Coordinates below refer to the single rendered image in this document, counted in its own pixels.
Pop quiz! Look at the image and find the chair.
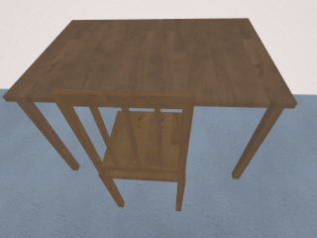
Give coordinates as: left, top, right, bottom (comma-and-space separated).
51, 89, 196, 211

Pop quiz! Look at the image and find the table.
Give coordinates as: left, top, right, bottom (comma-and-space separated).
2, 18, 297, 179

